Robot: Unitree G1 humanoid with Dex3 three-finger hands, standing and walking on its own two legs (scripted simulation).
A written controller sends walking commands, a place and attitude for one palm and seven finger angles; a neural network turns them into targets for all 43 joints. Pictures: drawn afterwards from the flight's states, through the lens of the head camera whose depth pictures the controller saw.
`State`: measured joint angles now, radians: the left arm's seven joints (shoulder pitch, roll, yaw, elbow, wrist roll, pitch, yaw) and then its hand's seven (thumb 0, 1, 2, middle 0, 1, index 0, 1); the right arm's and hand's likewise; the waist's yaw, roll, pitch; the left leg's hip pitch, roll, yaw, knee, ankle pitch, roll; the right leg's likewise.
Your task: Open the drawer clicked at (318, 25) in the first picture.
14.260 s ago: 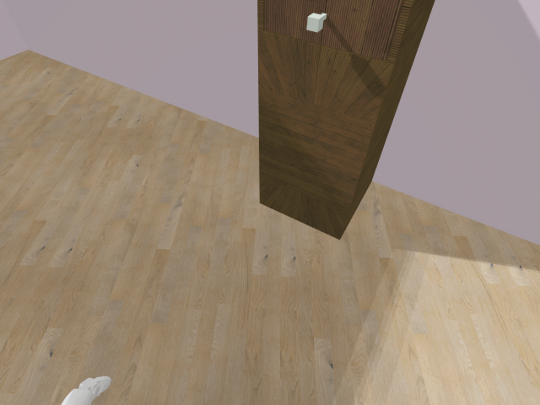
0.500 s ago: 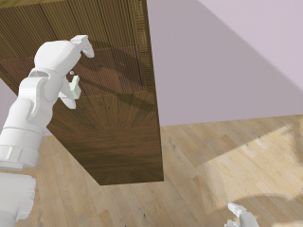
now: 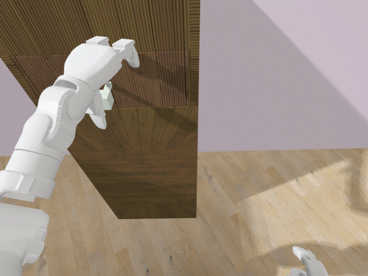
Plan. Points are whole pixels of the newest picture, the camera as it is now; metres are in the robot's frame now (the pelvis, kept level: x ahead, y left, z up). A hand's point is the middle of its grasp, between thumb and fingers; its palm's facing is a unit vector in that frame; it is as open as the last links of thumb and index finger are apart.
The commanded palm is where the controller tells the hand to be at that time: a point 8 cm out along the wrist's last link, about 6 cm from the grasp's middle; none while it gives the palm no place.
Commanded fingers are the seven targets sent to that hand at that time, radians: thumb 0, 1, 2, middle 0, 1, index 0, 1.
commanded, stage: move the hooked fingers above the handle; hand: left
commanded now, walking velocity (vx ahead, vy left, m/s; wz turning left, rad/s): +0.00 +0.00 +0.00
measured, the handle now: (105, 94) +0.47 +0.22 +0.15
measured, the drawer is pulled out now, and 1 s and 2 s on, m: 0.00 0.00 0.00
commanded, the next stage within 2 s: none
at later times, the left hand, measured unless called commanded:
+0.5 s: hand (56, 91) +0.42 +0.29 +0.19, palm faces -0.08 +0.00 -1.00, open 13.6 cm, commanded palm +0.40 +0.26 +0.27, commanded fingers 0.00 -0.50 0.30 -0.30 -1.20 -0.30 -1.20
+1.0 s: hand (97, 76) +0.44 +0.20 +0.21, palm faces +0.11 -0.02 -0.99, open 13.4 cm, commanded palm +0.41 +0.28 +0.28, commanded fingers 0.00 -0.50 0.30 -0.30 -1.20 -0.30 -1.20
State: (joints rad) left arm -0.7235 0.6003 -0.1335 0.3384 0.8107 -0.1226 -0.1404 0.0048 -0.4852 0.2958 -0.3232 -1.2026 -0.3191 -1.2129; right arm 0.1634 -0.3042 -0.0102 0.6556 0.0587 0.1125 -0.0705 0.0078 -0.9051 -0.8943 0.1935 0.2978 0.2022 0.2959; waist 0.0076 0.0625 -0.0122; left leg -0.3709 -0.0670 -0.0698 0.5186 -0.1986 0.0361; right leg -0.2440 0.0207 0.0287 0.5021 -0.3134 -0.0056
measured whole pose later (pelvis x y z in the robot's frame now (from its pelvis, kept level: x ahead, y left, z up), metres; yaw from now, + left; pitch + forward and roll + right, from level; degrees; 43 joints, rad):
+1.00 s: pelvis +0.01 -0.02 +0.00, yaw -3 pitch +3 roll +0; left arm -0.75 0.63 -0.05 0.56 0.85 -0.03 -0.10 0.01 -0.49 0.30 -0.51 -1.25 -0.39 -1.26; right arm 0.10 -0.23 0.07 0.68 0.08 0.19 -0.07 0.01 -0.90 -0.89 0.20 0.30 0.21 0.30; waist 0.01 0.11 -0.03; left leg -0.35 -0.04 -0.03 0.49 -0.20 0.02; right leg -0.25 0.04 0.07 0.51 -0.32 -0.02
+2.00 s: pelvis +0.00 -0.01 +0.00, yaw +1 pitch +2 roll +0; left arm -0.76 0.74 -0.14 0.57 0.88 0.08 -0.34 0.00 -0.49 0.30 -0.33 -1.21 -0.34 -1.22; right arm 0.24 -0.32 0.00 0.65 0.09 0.16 -0.10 0.01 -0.90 -0.89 0.20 0.30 0.21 0.30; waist 0.02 0.06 -0.03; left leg -0.35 -0.06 -0.09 0.51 -0.20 0.03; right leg -0.21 0.03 0.01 0.49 -0.32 -0.01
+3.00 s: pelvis -0.01 -0.04 +0.00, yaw -2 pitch +3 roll +0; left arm -0.91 0.73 -0.01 0.71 0.88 -0.03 -0.24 0.00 -0.49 0.30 -0.37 -1.31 -0.37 -1.31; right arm 0.27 -0.32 0.01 0.64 0.09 0.19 -0.08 0.01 -0.90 -0.89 0.20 0.30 0.20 0.30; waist -0.04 0.07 -0.07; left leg -0.40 -0.01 -0.05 0.56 -0.22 0.00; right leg -0.30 0.07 0.04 0.58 -0.34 -0.05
